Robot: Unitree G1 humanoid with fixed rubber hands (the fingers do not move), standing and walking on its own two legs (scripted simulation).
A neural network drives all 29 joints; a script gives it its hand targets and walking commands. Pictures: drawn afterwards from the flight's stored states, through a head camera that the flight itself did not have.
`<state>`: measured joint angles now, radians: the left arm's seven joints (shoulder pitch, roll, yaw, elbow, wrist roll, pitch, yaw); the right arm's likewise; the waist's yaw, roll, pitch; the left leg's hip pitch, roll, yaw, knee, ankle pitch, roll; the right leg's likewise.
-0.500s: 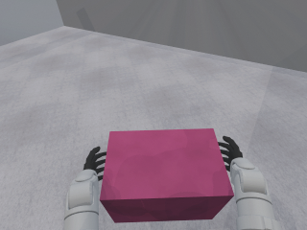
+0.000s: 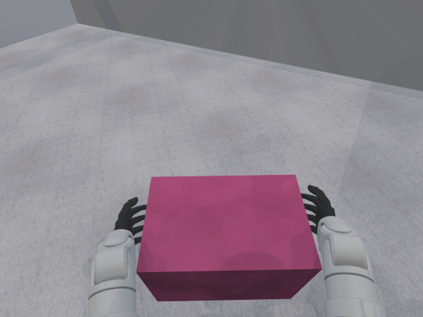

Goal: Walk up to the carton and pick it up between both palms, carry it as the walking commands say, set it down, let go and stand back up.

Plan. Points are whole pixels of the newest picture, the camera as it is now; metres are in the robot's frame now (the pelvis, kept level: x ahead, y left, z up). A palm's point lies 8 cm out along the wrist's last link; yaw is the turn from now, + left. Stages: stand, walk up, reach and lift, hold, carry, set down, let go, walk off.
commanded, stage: reach and lift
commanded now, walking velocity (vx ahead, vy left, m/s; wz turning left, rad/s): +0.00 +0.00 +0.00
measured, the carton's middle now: (223, 240) +0.29 -0.01 -0.03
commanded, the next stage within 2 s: hold in 0.28 s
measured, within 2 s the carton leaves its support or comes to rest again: neither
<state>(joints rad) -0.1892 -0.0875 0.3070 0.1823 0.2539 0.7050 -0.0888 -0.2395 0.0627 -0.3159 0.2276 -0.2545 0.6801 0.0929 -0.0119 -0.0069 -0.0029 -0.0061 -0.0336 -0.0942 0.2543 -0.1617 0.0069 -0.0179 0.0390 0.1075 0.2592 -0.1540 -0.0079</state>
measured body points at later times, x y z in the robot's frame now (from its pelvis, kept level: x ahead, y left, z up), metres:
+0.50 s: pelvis +0.01 +0.00 +0.00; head -0.01 +0.00 +0.45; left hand +0.28 +0.19 +0.02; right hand +0.29 -0.20 +0.03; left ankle -0.01 +0.12 -0.75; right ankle +0.00 -0.12 -0.75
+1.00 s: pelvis +0.00 +0.00 +0.00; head -0.02 +0.00 +0.45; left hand +0.28 +0.19 +0.02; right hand +0.29 -0.20 +0.03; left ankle -0.01 +0.12 -0.75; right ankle +0.00 -0.12 -0.75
